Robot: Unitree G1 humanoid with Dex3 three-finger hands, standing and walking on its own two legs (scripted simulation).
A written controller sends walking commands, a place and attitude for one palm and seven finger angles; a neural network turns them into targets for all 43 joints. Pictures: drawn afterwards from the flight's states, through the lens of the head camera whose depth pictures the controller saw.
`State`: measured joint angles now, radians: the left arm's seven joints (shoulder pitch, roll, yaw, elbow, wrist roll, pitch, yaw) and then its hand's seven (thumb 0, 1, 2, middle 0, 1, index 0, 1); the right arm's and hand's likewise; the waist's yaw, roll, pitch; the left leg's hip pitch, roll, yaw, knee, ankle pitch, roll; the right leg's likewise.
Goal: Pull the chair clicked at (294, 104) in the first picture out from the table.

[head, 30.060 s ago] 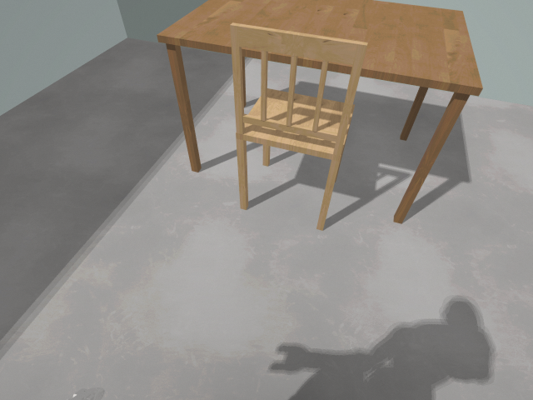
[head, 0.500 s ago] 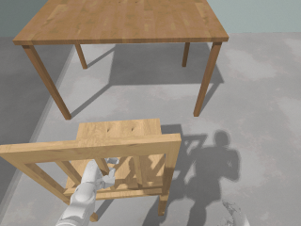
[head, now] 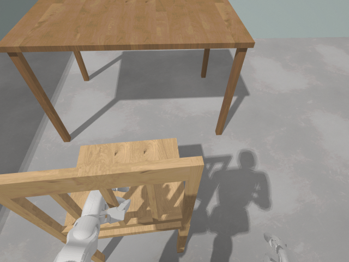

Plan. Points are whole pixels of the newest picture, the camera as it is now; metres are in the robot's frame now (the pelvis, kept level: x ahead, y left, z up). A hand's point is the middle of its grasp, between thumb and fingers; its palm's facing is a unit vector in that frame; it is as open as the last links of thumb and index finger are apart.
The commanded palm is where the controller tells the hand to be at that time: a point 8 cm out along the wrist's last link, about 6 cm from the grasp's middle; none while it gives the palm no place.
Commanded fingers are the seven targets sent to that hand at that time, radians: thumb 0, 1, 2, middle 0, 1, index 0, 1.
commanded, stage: open the thumb and straighten the fingers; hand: left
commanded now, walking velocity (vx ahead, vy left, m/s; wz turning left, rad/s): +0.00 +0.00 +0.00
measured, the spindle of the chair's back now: (115, 206) +0.28 +0.16 -0.08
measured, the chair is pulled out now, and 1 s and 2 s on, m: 0.60 0.60 0.60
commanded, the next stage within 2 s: draw the fingers out of the gap in 0.56 s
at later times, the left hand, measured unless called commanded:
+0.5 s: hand (115, 208) +0.26 +0.15 -0.06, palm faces -0.02 -0.99 -0.17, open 16.6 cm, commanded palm +0.25 +0.20 -0.03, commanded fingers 0.00 -0.55 0.20 0.00 0.00 0.00 0.00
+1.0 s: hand (111, 234) +0.20 +0.15 -0.06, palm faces +0.00 -0.99 -0.17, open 17.5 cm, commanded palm +0.18 +0.20 -0.03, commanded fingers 0.00 -0.55 0.20 0.00 0.00 0.00 0.00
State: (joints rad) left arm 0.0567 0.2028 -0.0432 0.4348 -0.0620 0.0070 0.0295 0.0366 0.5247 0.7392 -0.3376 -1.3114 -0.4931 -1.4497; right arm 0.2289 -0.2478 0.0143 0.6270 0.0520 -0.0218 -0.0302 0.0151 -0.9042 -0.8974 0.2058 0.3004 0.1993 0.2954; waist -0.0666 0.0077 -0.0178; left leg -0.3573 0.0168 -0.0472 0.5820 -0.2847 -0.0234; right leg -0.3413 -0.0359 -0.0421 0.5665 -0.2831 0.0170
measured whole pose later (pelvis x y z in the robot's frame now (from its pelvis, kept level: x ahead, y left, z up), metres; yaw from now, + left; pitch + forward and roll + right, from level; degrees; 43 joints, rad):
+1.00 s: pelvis +0.02 +0.00 -0.04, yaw +1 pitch +10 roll -1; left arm 0.48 0.20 -0.07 -0.14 -0.05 0.22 0.03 -0.01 -0.54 0.21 0.00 -0.01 0.00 0.00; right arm 0.25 -0.25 0.01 0.51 0.03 -0.12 -0.10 0.02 -0.90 -0.90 0.21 0.30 0.20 0.30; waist -0.03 0.05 -0.12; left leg -0.61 0.00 -0.08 0.89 -0.46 -0.02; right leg -0.57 -0.05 -0.06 0.86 -0.46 0.02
